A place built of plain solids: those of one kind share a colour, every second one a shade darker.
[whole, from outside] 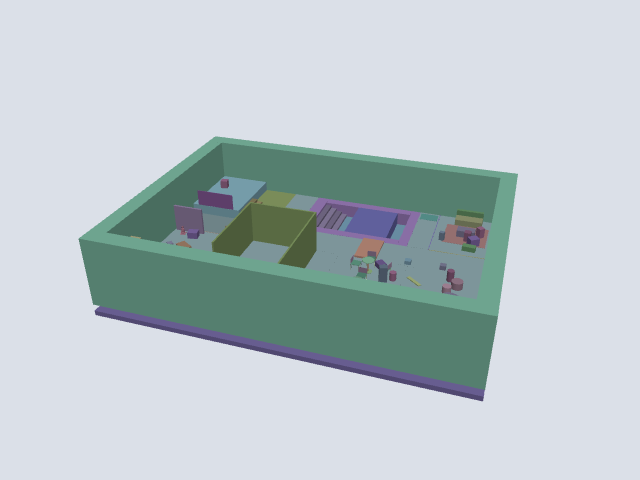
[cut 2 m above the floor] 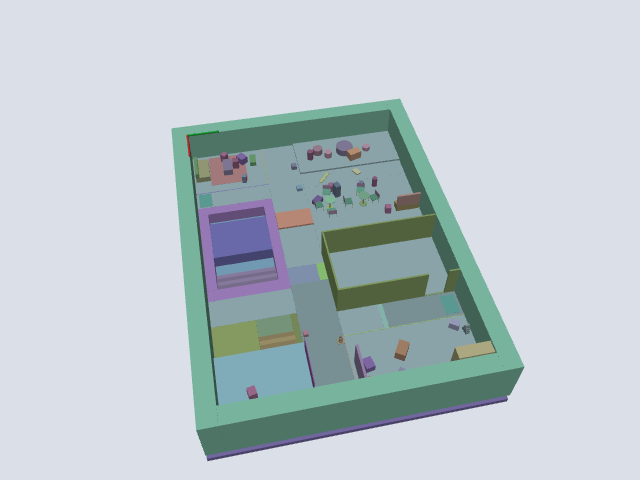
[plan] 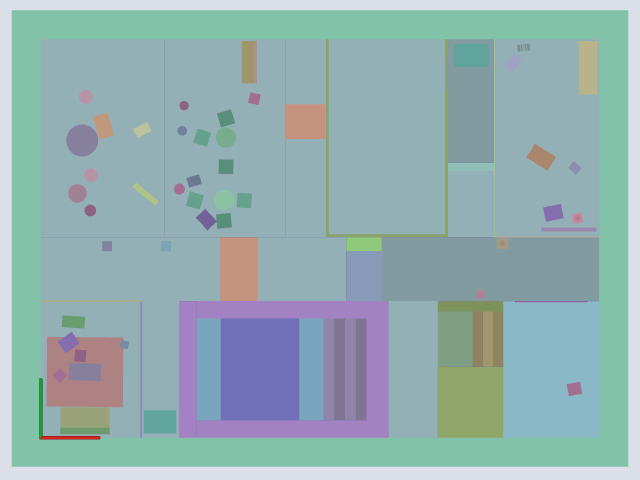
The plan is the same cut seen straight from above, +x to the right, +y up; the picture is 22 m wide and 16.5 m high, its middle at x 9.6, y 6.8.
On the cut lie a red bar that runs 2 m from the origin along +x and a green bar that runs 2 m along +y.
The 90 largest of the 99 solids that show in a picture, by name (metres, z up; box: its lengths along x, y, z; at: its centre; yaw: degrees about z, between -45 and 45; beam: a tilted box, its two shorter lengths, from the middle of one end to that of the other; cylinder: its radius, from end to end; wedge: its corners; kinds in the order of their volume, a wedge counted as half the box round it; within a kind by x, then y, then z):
{
 "wall_1": {"box": [1.0, 13.7, 4.2], "at": [-0.5, 6.85, 1.1]},
 "wall_2": {"box": [21.2, 1.0, 4.2], "at": [9.6, -0.5, 1.1]},
 "wall_3": {"box": [21.2, 1.0, 4.2], "at": [9.6, 14.2, 1.1]},
 "wall_4": {"box": [1.0, 13.7, 4.2], "at": [19.7, 6.85, 1.1]},
 "floor_1": {"box": [2.95, 6.8, 1.12], "at": [1.48, 10.3, -0.44]},
 "floor_2": {"box": [3.45, 4.7, 1.0], "at": [1.73, 2.35, -0.5]},
 "floor_3": {"box": [1.3, 6.8, 1.0], "at": [3.6, 10.3, -0.5]},
 "floor_4": {"box": [1.3, 4.7, 1.0], "at": [4.1, 2.35, -0.5]},
 "floor_5": {"box": [10.5, 2.2, 1.0], "at": [5.25, 5.8, -0.5]},
 "floor_6": {"box": [4.15, 6.8, 1.0], "at": [6.33, 10.3, -0.5]},
 "floor_7": {"box": [1.4, 6.8, 1.0], "at": [9.1, 10.3, -0.5]},
 "floor_8": {"box": [4.2, 6.8, 1.0], "at": [11.9, 10.3, -0.5]},
 "floor_9": {"box": [1.7, 4.7, 1.0], "at": [12.8, 2.35, -0.5]},
 "floor_10": {"box": [1.6, 2.28, 1.0], "at": [14.8, 8.04, -0.5]},
 "floor_11": {"box": [1.6, 4.25, 1.0], "at": [14.8, 11.57, -0.5]},
 "floor_12": {"box": [7.48, 2.2, 1.0], "at": [15.46, 5.8, -0.5]},
 "floor_13": {"box": [3.6, 6.8, 1.0], "at": [17.4, 10.3, -0.5]},
 "floor_base_1": {"box": [21.2, 15.7, 0.3], "at": [9.6, 6.85, -1.57]},
 "floor_deck_1": {"box": [3.3, 4.7, 1.62], "at": [17.55, 2.35, -0.19]},
 "floor_rim_1": {"box": [0.6, 4.7, 1.0], "at": [5.05, 2.35, -0.5]},
 "floor_rim_2": {"box": [5.85, 0.6, 1.0], "at": [8.28, 0.3, -0.5]},
 "floor_rim_3": {"box": [5.85, 0.6, 1.0], "at": [8.28, 4.4, -0.5]},
 "floor_rim_4": {"box": [0.75, 4.7, 1.0], "at": [11.57, 2.35, -0.5]},
 "floor_bridgeN_1": {"box": [2.7, 3.5, 0.88], "at": [7.54, 2.35, -0.44]},
 "floor_fore_1": {"box": [2.25, 2.44, 1.0], "at": [14.78, 1.22, -0.5]},
 "floor_fore_2": {"box": [2.25, 0.36, 1.0], "at": [14.78, 4.52, -0.5]},
 "floor_pit_1": {"box": [4.37, 3.5, 0.3], "at": [7.54, 2.35, -0.97]},
 "part_1": {"box": [0.1, 6.7, 2.65], "at": [9.85, 10.35, 1.27]},
 "part_2": {"box": [4.2, 0.1, 2.65], "at": [11.9, 6.95, 1.27]},
 "part_3": {"box": [0.1, 4.94, 2.65], "at": [13.95, 9.47, 1.27]},
 "part_4": {"box": [0.1, 0.61, 2.65], "at": [13.95, 13.39, 1.27]},
 "step_down_1": {"box": [0.37, 3.5, 0.34], "at": [9.9, 2.35, -0.83]},
 "step_down_2": {"box": [0.37, 3.5, 0.51], "at": [10.28, 2.35, -0.75]},
 "step_down_3": {"box": [0.37, 3.5, 0.67], "at": [10.64, 2.35, -0.67]},
 "step_down_4": {"box": [0.37, 3.5, 0.83], "at": [11.02, 2.35, -0.58]},
 "step_tread_1": {"box": [0.35, 1.9, 1.16], "at": [15.03, 3.39, -0.42]},
 "step_tread_2": {"box": [0.35, 1.9, 1.31], "at": [15.38, 3.39, -0.34]},
 "step_tread_3": {"box": [0.35, 1.9, 1.47], "at": [15.72, 3.39, -0.27]},
 "tall_1": {"box": [0.65, 1.85, 2.0], "at": [18.82, 12.71, 1.0]},
 "floor_before_steps_1": {"box": [1.2, 1.9, 1.0], "at": [14.25, 3.39, -0.5]},
 "floor_hatch_1": {"box": [1.22, 1.72, 1.0], "at": [11.11, 5.56, -0.5]},
 "step_hump_1": {"box": [1.3, 2.2, 0.17], "at": [6.81, 5.8, 0.04]},
 "step_hump_2": {"box": [1.4, 1.2, 0.17], "at": [9.1, 10.87, 0.04]},
 "low_1": {"cylinder": 0.55, "from": [1.43, 10.22, 0.12], "to": [1.43, 10.22, 0.59]},
 "low_2": {"box": [1.1, 0.6, 0.44], "at": [1.52, 2.26, 0.23], "yaw": -1.7},
 "sofa_seat_1": {"box": [1.7, 0.93, 0.39], "at": [1.52, 0.58, 0.19]},
 "keg_1": {"box": [0.37, 0.37, 0.63], "at": [0.66, 2.14, 0.32], "yaw": 44.6},
 "keg_2": {"box": [0.39, 0.41, 0.6], "at": [1.36, 2.82, 0.3], "yaw": -4.3},
 "keg_3": {"cylinder": 0.2, "from": [1.71, 7.82, 0.12], "to": [1.71, 7.82, 0.76]},
 "keg_4": {"cylinder": 0.19, "from": [4.77, 8.55, 0.0], "to": [4.77, 8.55, 0.49]},
 "keg_5": {"cylinder": 0.16, "from": [4.93, 11.42, 0.0], "to": [4.93, 11.42, 0.66]},
 "keg_6": {"box": [0.37, 0.37, 0.49], "at": [7.35, 11.66, 0.24], "yaw": -11.7},
 "keg_7": {"box": [0.47, 0.42, 0.52], "at": [18.35, 1.68, 0.88], "yaw": 10.3},
 "flight_case_1": {"box": [0.53, 0.82, 0.55], "at": [2.16, 10.72, 0.4], "yaw": 17.0},
 "flight_case_2": {"box": [0.86, 0.56, 0.56], "at": [17.2, 9.65, 0.28], "yaw": -32.1},
 "screenS_1": {"box": [1.9, 0.14, 1.7], "at": [18.15, 7.16, 0.85]},
 "floor_hatch_cover_1": {"box": [1.22, 0.48, 0.65], "at": [11.11, 6.66, -0.33]},
 "low_rug_1": {"box": [2.63, 2.4, 0.06], "at": [1.52, 2.26, -0.02], "yaw": -0.6},
 "monitor_wedge_1": {"box": [0.6, 0.49, 0.49], "at": [0.96, 3.27, 0.25], "yaw": 34.8},
 "monitor_wedge_2": {"box": [0.45, 0.6, 0.31], "at": [5.7, 7.5, 0.15], "yaw": 42.8},
 "monitor_wedge_3": {"box": [0.63, 0.5, 0.41], "at": [17.62, 7.73, 0.2], "yaw": 11.7},
 "bench_seat_1": {"box": [0.53, 1.45, 0.45], "at": [7.17, 12.91, 0.23]},
 "floor_gap_cover_1": {"box": [1.6, 0.27, 0.75], "at": [14.8, 9.31, -0.38]},
 "pouf_1": {"cylinder": 0.32, "from": [1.26, 8.4, 0.12], "to": [1.26, 8.4, 0.54]},
 "pouf_2": {"cylinder": 0.24, "from": [1.55, 11.72, 0.12], "to": [1.55, 11.72, 0.41]},
 "pouf_3": {"cylinder": 0.24, "from": [1.73, 9.03, 0.12], "to": [1.73, 9.03, 0.53]},
 "bin_1": {"box": [0.29, 0.27, 0.53], "at": [2.88, 3.21, 0.27], "yaw": -13.0},
 "bin_2": {"box": [0.46, 0.35, 0.93], "at": [5.27, 8.83, 0.47], "yaw": 16.3},
 "bench_back_1": {"box": [0.13, 1.45, 0.85], "at": [7.38, 12.91, 0.88]},
 "sofa_back_1": {"box": [1.7, 0.23, 0.34], "at": [1.52, 0.23, 0.56]},
 "bag_1": {"box": [0.35, 0.55, 0.44], "at": [16.25, 12.88, 0.22], "yaw": -35.8},
 "bag_2": {"box": [0.37, 0.31, 0.3], "at": [18.36, 9.28, 0.15], "yaw": -41.8},
 "low_mat_1": {"box": [1.12, 0.8, 0.06], "at": [4.1, 0.55, -0.02]},
 "low_mat_2": {"box": [1.2, 0.8, 0.06], "at": [14.8, 13.15, -0.02]},
 "rail_1": {"box": [2.5, 0.04, 1.03], "at": [17.55, 4.68, 1.14]},
 "crate_1": {"box": [0.79, 0.41, 0.31], "at": [1.12, 3.98, 0.15], "yaw": -4.0},
 "edge_carton_1": {"box": [0.34, 0.34, 0.3], "at": [2.28, 6.58, 0.15]},
 "cable_reel_1": {"cylinder": 0.17, "from": [4.87, 10.55, 0.0], "to": [4.87, 10.55, 0.4]},
 "edge_step_stool_1": {"box": [0.36, 0.36, 0.23], "at": [4.3, 6.58, 0.12]},
 "inway_carton_folded_1": {"box": [0.54, 0.35, 0.15], "at": [3.49, 10.58, 0.03], "yaw": 26.8},
 "znwer_top_1": {"cylinder": 0.35, "from": [6.3, 8.16, 0.73], "to": [6.3, 8.16, 0.76]},
 "znwer_top_2": {"cylinder": 0.35, "from": [6.37, 10.32, 0.73], "to": [6.37, 10.32, 0.76]},
 "inway_plank_1": {"box": [1.02, 0.2, 0.1], "at": [3.6, 8.38, 0.0], "yaw": -39.5},
 "edge_book_pile_1": {"box": [0.28, 0.28, 0.23], "at": [15.12, 4.94, 0.12]},
 "low_stripW_1": {"box": [0.04, 6.8, 0.06], "at": [15.6, 10.3, -0.02]},
 "low_stripE_1": {"box": [0.04, 4.7, 0.06], "at": [3.45, 2.35, -0.02]},
 "edge_cone_1": {"box": [0.36, 0.36, 0.08], "at": [15.87, 6.67, -0.01]},
 "cone_1": {"box": [0.34, 0.34, 0.08], "at": [18.45, 7.55, -0.01], "yaw": 9.2},
 "low_threshold_1": {"box": [0.1, 1.15, 0.07], "at": [13.95, 12.52, -0.01]},
 "low_stripS_1": {"box": [3.6, 0.04, 0.06], "at": [17.4, 6.9, -0.02]}
}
